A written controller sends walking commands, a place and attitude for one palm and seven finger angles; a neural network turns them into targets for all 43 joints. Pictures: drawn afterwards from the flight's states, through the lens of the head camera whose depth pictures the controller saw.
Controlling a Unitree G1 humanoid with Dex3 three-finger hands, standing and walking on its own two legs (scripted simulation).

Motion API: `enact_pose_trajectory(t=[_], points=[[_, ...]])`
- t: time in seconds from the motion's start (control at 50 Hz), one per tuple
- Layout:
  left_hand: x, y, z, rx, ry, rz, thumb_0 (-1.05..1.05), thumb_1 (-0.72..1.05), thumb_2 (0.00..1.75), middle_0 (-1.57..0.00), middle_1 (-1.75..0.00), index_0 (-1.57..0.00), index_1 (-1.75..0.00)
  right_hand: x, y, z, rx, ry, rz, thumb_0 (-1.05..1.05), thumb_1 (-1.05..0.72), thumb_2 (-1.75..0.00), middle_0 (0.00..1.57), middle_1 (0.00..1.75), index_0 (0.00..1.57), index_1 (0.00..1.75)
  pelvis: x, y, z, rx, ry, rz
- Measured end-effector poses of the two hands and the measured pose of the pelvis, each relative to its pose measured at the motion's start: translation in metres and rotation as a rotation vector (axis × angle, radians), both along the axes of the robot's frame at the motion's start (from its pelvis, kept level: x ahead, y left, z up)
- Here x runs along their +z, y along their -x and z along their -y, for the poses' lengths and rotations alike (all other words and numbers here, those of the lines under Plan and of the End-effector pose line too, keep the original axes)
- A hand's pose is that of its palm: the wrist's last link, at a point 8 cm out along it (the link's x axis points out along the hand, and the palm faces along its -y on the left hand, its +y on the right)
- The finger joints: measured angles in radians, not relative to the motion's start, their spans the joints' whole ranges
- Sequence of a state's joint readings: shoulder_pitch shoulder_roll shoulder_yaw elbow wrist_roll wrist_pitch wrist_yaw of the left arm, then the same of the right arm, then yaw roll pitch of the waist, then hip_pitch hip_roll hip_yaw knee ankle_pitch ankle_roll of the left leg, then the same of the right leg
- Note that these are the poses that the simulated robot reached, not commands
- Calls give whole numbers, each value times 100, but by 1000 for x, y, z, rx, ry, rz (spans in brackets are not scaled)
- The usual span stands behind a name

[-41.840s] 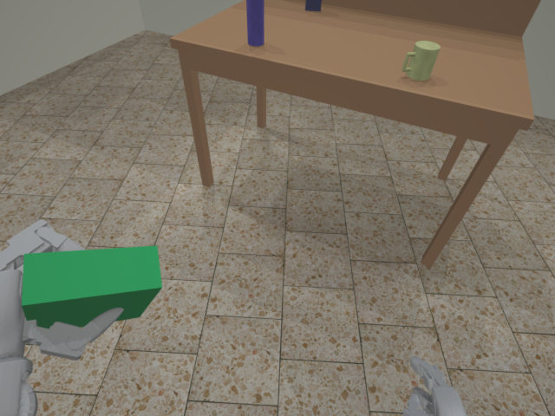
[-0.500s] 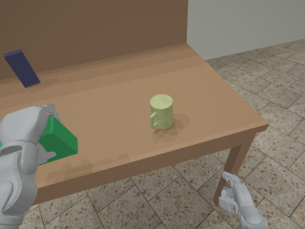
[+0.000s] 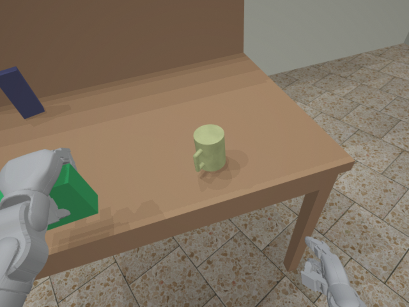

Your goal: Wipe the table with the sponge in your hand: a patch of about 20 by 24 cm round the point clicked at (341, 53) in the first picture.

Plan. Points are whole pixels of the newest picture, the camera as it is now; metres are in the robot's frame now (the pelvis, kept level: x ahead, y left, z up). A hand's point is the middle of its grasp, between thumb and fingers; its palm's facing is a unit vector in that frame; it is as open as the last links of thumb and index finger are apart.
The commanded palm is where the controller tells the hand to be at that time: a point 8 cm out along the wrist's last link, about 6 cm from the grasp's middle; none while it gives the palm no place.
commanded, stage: move the sponge above the wiping area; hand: left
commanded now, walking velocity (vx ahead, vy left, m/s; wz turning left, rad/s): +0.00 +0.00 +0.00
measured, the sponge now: (55, 205) +0.24 +0.34 +0.10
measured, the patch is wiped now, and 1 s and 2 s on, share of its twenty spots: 0.00 0.00 0.00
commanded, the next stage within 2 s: none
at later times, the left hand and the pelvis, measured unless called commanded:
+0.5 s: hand (68, 187) +0.27 +0.32 +0.11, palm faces -0.01 -0.06 -1.00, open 9.2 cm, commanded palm +0.24 +0.32 +0.20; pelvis +0.01 +0.01 +0.00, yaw +0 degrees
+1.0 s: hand (76, 184) +0.29 +0.32 +0.10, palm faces -0.01 -0.05 -1.00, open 9.2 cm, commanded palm +0.27 +0.33 +0.18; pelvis +0.02 +0.02 +0.00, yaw +1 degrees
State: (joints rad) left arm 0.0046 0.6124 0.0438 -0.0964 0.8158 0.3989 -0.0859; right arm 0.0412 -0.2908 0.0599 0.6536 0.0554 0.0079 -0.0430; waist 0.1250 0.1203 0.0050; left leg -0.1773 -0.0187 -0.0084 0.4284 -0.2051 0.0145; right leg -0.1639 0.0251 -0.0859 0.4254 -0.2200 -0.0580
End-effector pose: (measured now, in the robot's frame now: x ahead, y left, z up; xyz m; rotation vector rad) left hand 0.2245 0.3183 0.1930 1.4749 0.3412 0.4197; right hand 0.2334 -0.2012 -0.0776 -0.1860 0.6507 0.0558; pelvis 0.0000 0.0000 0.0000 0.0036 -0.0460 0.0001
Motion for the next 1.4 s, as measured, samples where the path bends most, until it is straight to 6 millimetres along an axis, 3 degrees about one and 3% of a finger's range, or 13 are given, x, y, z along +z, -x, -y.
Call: enact_pose_trajectory(t=[0.1, 0.18, 0.34, 0.58, 0.72, 0.82, 1.02, 1.24, 1.4], points=[[-17, -2, 11, -81, 8, -74, 0, -43, 106, -83, -141, -83, -142, 0, 1, 2, -5, 20, 2, 2, -90, -90, 20, 30, 20, 30, 0, 0, -1, 3, 0, -1], [-16, -6, 17, -148, -4, -34, 0, -43, 106, -83, -140, -83, -142, 1, 3, 0, -4, 32, -1, 2, -91, -90, 20, 29, 20, 30, 0, -1, -1, 3, 3, 2], [-3, -19, -4, -36, -23, 47, 0, -43, 106, -83, -140, -83, -142, -2, 4, -5, -11, 8, -27, 2, -90, -90, 20, 30, 20, 30, 0, -2, -4, 3, 4, -10], [-28, -29, 4, -119, 3, -60, 0, -43, 106, -83, -140, -83, -142, -2, 2, -7, -19, 25, -33, 2, -90, -90, 20, 30, 20, 30, 0, -8, -11, 2, 6, -22], [-17, -33, -10, -62, -17, 19, 0, -43, 106, -83, -140, -83, -142, -3, 1, -9, -17, 24, -52, 2, -90, -90, 20, 29, 20, 30, 1, -12, -14, 3, 10, -28], [-23, -34, -19, -8, -7, -28, 0, -43, 106, -83, -141, -83, -142, -6, 0, -11, -23, 15, -63, 2, -90, -90, 20, 30, 20, 30, 0, -13, -16, 7, 10, -37], [-36, -46, 1, -130, -3, -55, 0, -43, 106, -83, -140, -83, -142, -6, -1, -15, -19, 28, -65, 2, -91, -90, 20, 29, 20, 30, 0, -16, -18, 11, 12, -40], [-23, -49, -23, 4, -16, -20, 0, -43, 106, -83, -141, -83, -142, -10, 2, -8, -37, 12, -91, 2, -90, -90, 20, 30, 20, 30, 1, -20, -17, 5, 11, -49], [-38, -42, -11, -76, 10, -100, 0, -43, 106, -83, -141, -83, -142, -8, -1, -4, -35, 39, -80, 2, -91, -90, 20, 29, 20, 30, 0, -20, -16, 14, 13, -43]])
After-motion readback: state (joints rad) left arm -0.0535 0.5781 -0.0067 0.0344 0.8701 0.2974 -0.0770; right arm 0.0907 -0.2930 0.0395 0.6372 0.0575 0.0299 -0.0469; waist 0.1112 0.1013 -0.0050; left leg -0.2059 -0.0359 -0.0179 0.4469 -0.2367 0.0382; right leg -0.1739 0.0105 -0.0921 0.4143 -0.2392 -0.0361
